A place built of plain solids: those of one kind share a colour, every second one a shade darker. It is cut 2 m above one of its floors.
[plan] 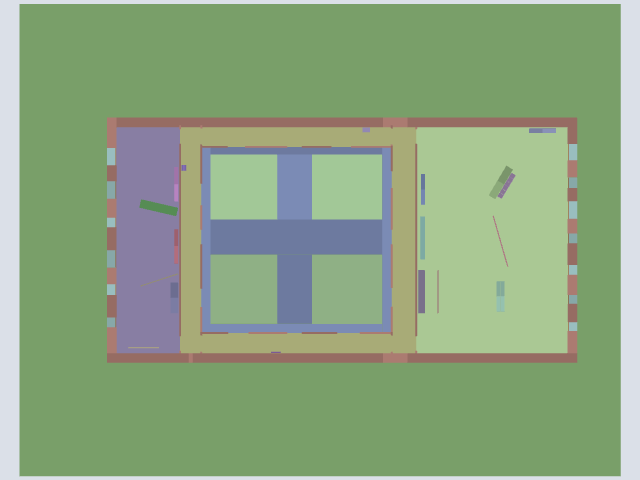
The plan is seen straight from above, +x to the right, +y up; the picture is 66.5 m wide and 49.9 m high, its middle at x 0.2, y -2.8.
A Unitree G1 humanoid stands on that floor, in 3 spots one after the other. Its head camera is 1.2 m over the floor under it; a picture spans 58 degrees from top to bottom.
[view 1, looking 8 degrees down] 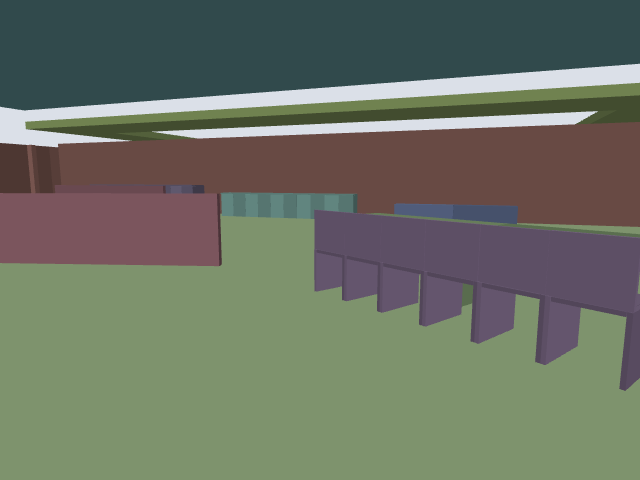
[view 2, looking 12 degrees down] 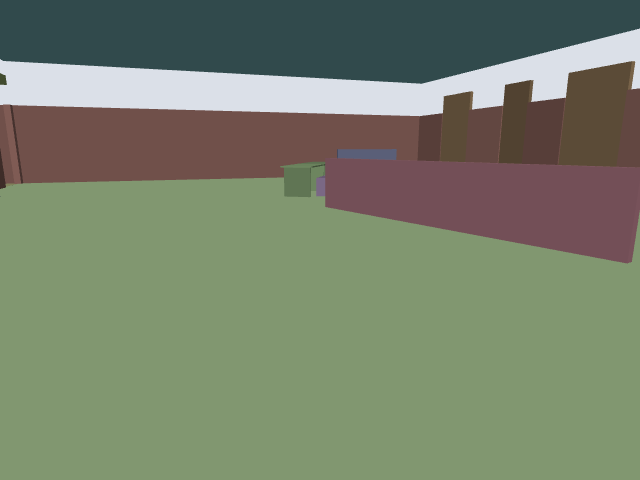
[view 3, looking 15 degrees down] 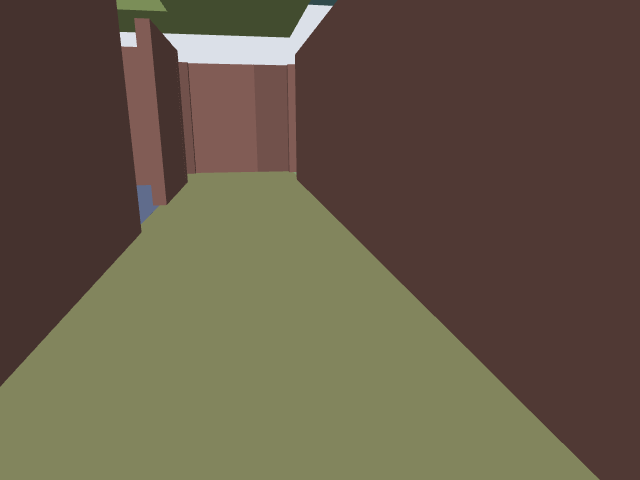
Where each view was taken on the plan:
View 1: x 23.34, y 3.08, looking -160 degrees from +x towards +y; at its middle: chair_ref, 4.53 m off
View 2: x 15.13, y -8.72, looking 71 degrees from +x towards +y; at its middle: floor_refectory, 5.77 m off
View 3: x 8.93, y -2.50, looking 80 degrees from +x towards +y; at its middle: floor_corr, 4.64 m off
